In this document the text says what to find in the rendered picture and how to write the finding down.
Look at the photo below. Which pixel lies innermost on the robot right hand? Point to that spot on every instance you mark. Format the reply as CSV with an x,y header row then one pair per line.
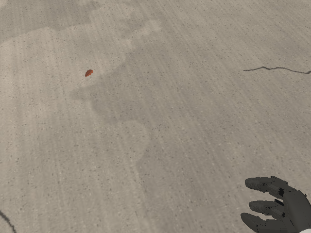
x,y
293,215

